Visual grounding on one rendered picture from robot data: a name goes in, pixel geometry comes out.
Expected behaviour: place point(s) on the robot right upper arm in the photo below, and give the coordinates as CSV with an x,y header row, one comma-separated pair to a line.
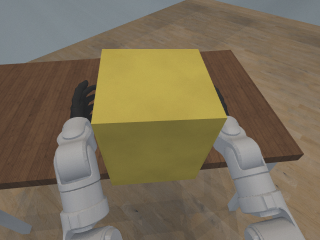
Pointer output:
x,y
279,228

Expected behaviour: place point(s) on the robot left upper arm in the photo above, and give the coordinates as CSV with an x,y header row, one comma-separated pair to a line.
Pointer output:
x,y
100,233

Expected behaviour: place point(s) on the robot right forearm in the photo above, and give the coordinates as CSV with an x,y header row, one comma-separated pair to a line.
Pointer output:
x,y
256,190

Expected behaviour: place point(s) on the right robot hand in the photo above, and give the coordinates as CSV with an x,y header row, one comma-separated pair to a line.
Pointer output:
x,y
222,101

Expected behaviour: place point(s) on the robot left forearm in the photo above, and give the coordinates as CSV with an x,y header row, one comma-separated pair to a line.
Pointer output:
x,y
78,178

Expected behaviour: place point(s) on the left robot hand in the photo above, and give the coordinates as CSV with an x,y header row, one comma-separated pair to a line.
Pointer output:
x,y
80,107

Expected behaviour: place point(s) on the carton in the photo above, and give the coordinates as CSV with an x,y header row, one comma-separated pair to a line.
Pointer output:
x,y
156,114

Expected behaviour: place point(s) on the table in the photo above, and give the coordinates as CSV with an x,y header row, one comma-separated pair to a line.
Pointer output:
x,y
36,100

